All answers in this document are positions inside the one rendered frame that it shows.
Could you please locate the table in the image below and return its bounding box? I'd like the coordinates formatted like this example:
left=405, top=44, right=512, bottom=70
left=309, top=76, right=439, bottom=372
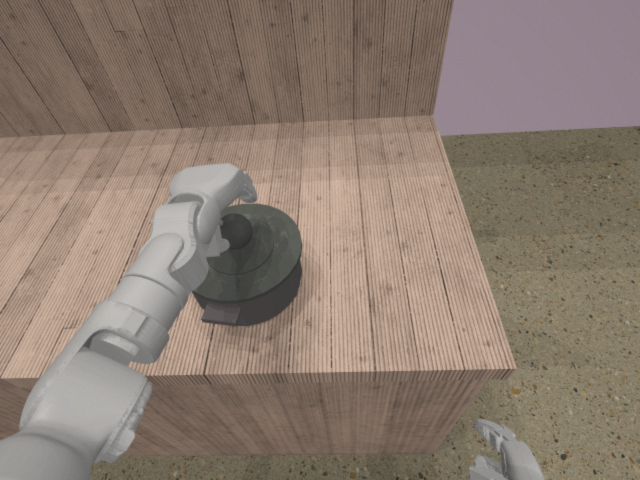
left=0, top=0, right=517, bottom=457

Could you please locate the pot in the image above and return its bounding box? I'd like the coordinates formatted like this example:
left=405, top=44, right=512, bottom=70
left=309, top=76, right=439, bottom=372
left=192, top=260, right=302, bottom=327

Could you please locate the robot left hand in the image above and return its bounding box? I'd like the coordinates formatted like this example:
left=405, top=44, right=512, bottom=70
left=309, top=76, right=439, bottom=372
left=169, top=163, right=257, bottom=257

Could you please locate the robot left upper arm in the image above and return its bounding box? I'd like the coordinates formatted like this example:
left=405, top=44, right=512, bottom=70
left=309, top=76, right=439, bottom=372
left=0, top=346, right=153, bottom=480

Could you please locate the left robot forearm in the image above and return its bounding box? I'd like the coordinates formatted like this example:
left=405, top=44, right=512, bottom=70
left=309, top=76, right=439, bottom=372
left=19, top=189, right=220, bottom=430

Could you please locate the knob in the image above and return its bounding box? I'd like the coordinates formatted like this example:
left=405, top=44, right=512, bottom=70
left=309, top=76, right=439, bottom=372
left=220, top=213, right=253, bottom=250

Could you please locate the lid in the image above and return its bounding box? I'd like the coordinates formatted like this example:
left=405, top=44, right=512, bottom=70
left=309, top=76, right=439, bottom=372
left=192, top=204, right=302, bottom=304

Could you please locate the robot right hand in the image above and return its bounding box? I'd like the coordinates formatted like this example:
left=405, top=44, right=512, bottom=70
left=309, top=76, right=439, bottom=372
left=469, top=418, right=545, bottom=480

